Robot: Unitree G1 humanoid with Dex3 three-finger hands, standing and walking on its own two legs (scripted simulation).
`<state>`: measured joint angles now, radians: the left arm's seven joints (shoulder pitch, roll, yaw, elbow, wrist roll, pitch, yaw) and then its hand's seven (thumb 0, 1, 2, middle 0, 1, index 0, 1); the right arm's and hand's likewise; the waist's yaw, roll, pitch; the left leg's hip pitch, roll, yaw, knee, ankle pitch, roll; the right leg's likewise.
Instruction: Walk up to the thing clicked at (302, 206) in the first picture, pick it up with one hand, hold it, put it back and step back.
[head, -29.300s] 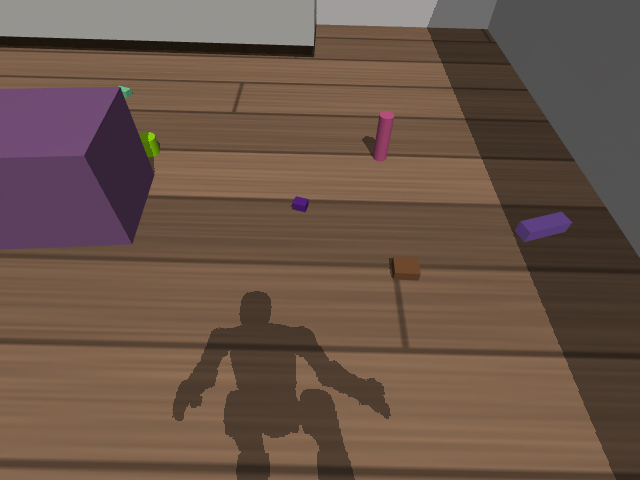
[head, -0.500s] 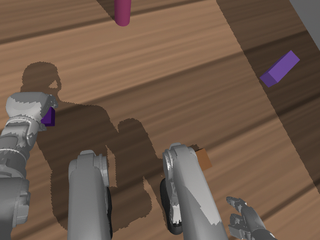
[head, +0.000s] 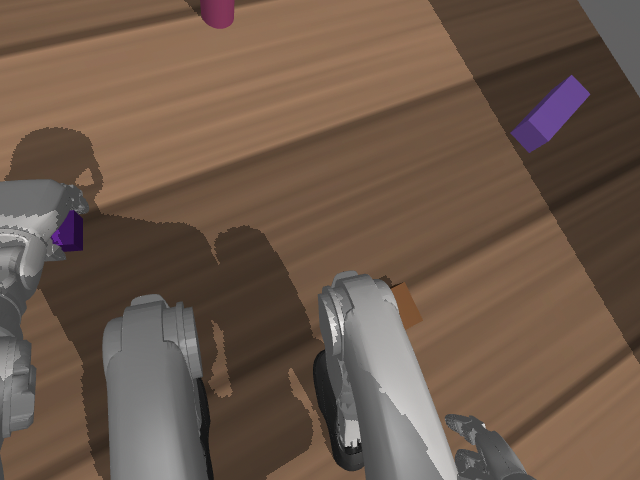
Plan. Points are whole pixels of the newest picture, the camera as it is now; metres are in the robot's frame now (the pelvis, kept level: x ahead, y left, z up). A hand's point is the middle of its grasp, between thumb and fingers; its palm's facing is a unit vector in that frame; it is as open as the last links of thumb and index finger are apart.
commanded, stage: crouch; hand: left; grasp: from above
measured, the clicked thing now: (53, 232) +0.43 +0.30 -0.20
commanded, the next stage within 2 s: lower in 0.10 s
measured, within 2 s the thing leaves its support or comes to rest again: rests again in 1.48 s
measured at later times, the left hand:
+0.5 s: hand (61, 246) +0.42 +0.30 -0.22, palm faces -0.50 -0.06 -0.87, open 7.5 cm
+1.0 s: hand (78, 247) +0.42 +0.29 -0.26, palm faces -0.49 -0.10 -0.87, open 7.5 cm
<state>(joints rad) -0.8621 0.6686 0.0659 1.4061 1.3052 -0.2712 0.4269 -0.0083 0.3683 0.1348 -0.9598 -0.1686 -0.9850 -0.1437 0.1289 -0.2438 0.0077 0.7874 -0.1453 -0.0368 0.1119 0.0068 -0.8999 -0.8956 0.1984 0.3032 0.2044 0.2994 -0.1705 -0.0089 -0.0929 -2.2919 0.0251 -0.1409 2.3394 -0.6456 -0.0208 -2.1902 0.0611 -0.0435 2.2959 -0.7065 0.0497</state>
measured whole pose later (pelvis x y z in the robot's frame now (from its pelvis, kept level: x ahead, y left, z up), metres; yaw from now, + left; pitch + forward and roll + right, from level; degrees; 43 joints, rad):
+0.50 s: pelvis +0.01 +0.00 -0.03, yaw -2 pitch +32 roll -8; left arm -0.87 0.74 0.10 1.48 1.33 -0.32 0.47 -0.01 0.35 0.15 -0.98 -0.15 -1.00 -0.13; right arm 0.08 -0.26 0.06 0.79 -0.18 -0.05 0.13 0.01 -0.91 -0.90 0.20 0.30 0.20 0.30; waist -0.20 -0.05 -0.03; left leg -2.34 0.02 -0.18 2.44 -0.68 -0.04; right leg -2.24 0.08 -0.07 2.38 -0.72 0.05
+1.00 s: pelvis +0.01 +0.00 -0.05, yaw -4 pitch +30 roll -8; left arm -0.87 0.80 0.17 1.58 1.33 -0.31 0.56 -0.01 0.34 0.16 -0.99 -0.14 -1.01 -0.12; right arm 0.05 -0.26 0.12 0.79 -0.25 -0.09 0.16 0.00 -0.90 -0.89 0.20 0.30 0.20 0.30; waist -0.24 -0.08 0.04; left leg -2.37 0.03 -0.22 2.54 -0.70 -0.05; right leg -2.28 0.09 -0.10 2.46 -0.73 0.05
